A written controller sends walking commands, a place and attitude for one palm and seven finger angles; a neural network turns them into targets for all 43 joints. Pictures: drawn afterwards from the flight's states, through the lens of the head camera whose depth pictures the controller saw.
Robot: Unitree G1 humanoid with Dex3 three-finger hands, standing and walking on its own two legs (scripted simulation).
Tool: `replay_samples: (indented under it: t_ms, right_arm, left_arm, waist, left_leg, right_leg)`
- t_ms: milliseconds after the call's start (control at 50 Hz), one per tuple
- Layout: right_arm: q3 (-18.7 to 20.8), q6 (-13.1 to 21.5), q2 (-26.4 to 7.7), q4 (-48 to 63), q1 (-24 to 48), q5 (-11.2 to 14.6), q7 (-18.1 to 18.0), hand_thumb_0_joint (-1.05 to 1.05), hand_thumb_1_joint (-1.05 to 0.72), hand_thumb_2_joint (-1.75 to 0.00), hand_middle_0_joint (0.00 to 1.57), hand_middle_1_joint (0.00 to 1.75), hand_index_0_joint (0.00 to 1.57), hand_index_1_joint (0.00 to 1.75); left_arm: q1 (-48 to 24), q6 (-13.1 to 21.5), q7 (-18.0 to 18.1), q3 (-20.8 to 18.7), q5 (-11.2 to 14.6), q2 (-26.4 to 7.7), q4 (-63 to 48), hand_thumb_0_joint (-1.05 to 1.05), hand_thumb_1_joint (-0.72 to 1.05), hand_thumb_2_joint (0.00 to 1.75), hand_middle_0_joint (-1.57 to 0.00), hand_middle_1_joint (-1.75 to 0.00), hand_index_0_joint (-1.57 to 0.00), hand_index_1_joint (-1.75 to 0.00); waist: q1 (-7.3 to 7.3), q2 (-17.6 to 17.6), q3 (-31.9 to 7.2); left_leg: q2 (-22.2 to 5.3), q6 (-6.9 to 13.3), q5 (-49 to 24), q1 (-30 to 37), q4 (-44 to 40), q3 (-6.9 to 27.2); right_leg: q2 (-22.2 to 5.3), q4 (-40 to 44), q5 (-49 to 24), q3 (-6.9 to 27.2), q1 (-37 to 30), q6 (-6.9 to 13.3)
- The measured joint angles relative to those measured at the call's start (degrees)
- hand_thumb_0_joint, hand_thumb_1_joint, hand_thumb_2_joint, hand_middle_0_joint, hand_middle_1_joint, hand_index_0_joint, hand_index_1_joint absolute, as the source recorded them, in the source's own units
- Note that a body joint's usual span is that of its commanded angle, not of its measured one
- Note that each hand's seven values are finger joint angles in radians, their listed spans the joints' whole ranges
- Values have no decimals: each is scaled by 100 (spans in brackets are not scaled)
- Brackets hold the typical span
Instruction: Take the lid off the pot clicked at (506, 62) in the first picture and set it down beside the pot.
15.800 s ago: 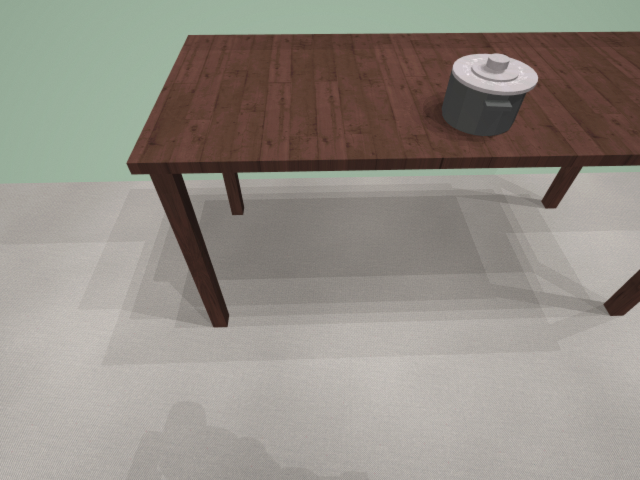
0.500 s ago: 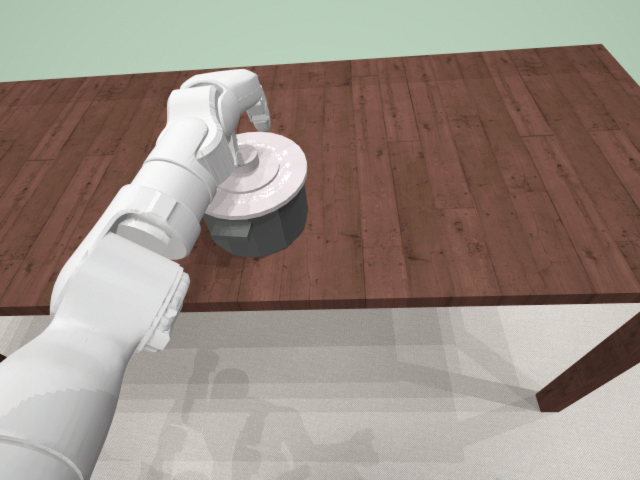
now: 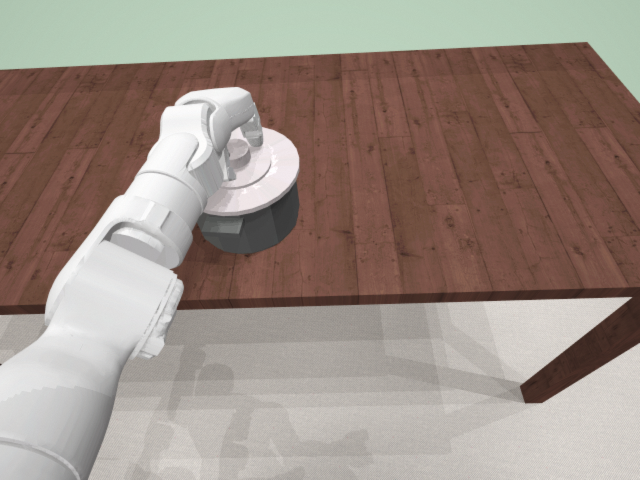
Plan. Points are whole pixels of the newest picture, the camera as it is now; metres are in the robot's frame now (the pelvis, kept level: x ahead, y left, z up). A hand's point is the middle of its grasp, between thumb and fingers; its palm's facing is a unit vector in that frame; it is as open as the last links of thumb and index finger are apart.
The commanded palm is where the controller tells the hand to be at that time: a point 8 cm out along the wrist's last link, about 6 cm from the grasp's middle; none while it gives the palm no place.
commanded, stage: lower the open fingers around the knob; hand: left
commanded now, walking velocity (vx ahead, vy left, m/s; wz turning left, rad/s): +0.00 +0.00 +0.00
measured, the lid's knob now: (234, 153) +0.53 +0.08 +0.11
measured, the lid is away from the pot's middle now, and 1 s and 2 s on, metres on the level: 0.01 0.01 0.01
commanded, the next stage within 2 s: raise the hand to come down again in 1.54 s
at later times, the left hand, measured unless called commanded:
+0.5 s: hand (226, 153) +0.49 +0.09 +0.14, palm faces -0.39 -0.02 -0.92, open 10.2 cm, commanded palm +0.50 +0.09 +0.19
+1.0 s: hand (226, 149) +0.50 +0.09 +0.14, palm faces -0.39 -0.03 -0.92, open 10.2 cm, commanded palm +0.51 +0.09 +0.18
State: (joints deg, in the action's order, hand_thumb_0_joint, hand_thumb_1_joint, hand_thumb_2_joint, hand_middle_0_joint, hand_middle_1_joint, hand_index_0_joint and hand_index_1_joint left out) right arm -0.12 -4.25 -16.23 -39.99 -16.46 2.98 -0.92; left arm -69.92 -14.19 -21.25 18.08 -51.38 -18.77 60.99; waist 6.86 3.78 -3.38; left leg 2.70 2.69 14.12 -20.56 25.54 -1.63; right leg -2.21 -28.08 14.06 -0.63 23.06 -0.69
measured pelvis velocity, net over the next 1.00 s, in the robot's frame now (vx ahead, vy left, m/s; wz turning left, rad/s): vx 0.00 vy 0.00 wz -0.01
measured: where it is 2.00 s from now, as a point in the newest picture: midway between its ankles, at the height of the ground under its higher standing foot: outside the picture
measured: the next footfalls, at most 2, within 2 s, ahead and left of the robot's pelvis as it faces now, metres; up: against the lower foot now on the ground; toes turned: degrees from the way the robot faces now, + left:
none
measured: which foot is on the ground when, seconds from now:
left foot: down 0.00-1.00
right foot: down 0.00-1.00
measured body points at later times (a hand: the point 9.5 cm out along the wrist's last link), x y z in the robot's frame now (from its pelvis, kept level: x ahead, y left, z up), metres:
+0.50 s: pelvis +0.00 +0.00 +0.00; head +0.05 -0.02 +0.44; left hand +0.51 +0.08 +0.19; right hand +0.04 -0.26 -0.14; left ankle -0.02 +0.09 -0.74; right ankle -0.01 -0.13 -0.74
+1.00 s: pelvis +0.00 +0.00 +0.00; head +0.05 -0.02 +0.44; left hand +0.52 +0.09 +0.20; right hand +0.03 -0.27 -0.14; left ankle -0.02 +0.09 -0.74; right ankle -0.01 -0.13 -0.74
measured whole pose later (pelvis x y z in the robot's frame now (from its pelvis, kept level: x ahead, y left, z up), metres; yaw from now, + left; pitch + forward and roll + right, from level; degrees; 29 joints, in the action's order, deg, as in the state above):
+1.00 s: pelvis +0.00 +0.00 +0.00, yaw -1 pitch +11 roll +0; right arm -0.7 -6.0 -16.7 -40.4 -17.5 3.3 -1.2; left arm -73.7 -14.4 -20.5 17.6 -52.3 -19.5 66.9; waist 8.4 3.2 -4.7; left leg 2.2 2.9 15.3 -23.7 28.1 -2.3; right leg -1.7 -29.3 14.2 0.1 26.0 -0.9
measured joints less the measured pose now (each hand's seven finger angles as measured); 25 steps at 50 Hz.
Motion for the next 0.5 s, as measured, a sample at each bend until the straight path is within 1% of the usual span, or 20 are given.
replay_samples:
  t_ms: [60, 100, 160, 220, 280, 340, 400, 440, 500]
  right_arm:
    - [-7, -17, 9, -28, -7, 2, 19, 1, -91, -90, 20, 30, 20, 29]
    - [-7, -45, 12, -45, -18, 1, 38, 1, -91, -90, 20, 30, 20, 29]
    - [-2, -77, 9, -56, -38, -22, 39, 1, -91, -90, 20, 30, 20, 29]
    - [-3, -106, 10, -70, -51, -9, 42, 1, -91, -90, 20, 30, 20, 29]
    - [-28, -129, 9, -77, -48, -6, 26, 1, -91, -90, 20, 30, 20, 29]
    - [-12, -124, 17, -58, -77, -5, 33, 1, -91, -90, 20, 30, 20, 29]
    - [-18, -132, 11, -56, -88, -10, 30, 1, -91, -90, 20, 30, 20, 29]
    - [-16, -135, 7, -58, -101, -2, 29, 1, -91, -90, 20, 30, 20, 29]
    - [-45, -144, 1, -86, -78, 12, 17, 1, -91, -90, 20, 30, 20, 29]
  left_arm:
    - [-69, 11, 60, 3, -27, 32, 201, 0, -31, 147, -86, -9, -84, -9]
    - [-95, -17, 67, 99, -28, 49, 193, 0, -31, 147, -86, -9, -84, -9]
    - [-41, 41, 84, -37, -16, 47, 147, 0, -31, 147, -86, -9, -84, -9]
    - [-81, 8, 97, 46, -18, 69, 213, 0, -31, 147, -86, -10, -84, -9]
    - [-96, 9, 123, -80, -20, 55, 265, 0, -31, 147, -87, -10, -84, -9]
    - [-126, -24, 105, 41, -37, 57, 285, 0, -31, 147, -87, -10, -84, -9]
    - [-107, -10, 114, -35, -53, 43, 278, 0, -31, 147, -87, -10, -84, -9]
    - [-143, -21, 120, 45, -26, 54, 330, 0, -31, 147, -87, -10, -84, -9]
    - [-246, -61, 118, 19, -36, 64, 450, 0, -31, 147, -88, -11, -84, -9]
  waist:
    - [8, -11, -38]
    - [8, -20, -52]
    - [10, -8, -81]
    - [20, -4, -91]
    - [34, -7, -93]
    - [47, -11, -106]
    - [53, -9, -109]
    - [58, -6, -117]
    - [74, -25, -101]
  left_leg:
    - [3, 2, 13, -53, 31, -2]
    - [9, 6, 22, -83, 51, -2]
    - [9, 15, 37, -99, 71, -13]
    - [10, 20, 54, -115, 97, -15]
    - [6, 26, 62, -118, 106, -31]
    - [8, 28, 61, -145, 115, -31]
    - [7, 30, 64, -145, 118, -40]
    - [7, 31, 67, -161, 130, -33]
    - [3, 31, 74, -186, 154, -38]
  right_leg:
    - [-4, -20, 8, 3, 49, -5]
    - [-9, -38, 16, 2, 76, -10]
    - [-9, -46, 21, 14, 91, -17]
    - [-10, -58, 29, 16, 100, -23]
    - [-5, -60, 26, 33, 108, -27]
    - [-7, -63, 23, 32, 130, -29]
    - [-6, -66, 22, 42, 134, -32]
    - [-6, -68, 23, 35, 143, -33]
    - [-3, -87, 24, 40, 168, -32]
